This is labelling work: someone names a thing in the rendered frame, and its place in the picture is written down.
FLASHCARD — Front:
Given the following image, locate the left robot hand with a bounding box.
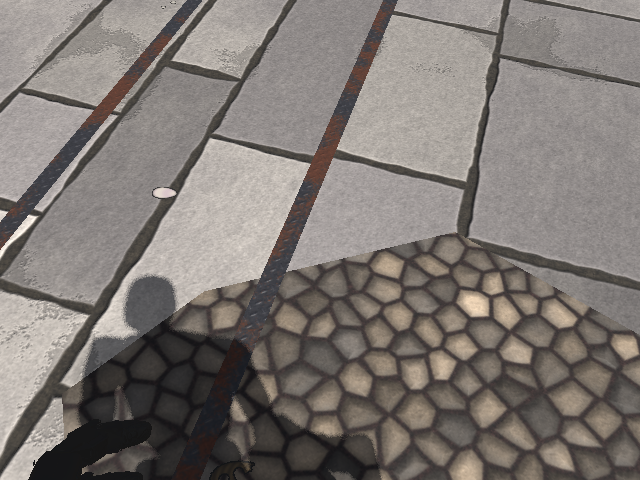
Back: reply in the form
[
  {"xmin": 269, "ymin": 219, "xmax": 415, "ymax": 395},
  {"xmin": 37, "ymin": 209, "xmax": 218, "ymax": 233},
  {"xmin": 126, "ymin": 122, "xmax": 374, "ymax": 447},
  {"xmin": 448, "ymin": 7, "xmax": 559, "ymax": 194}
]
[{"xmin": 28, "ymin": 419, "xmax": 152, "ymax": 480}]

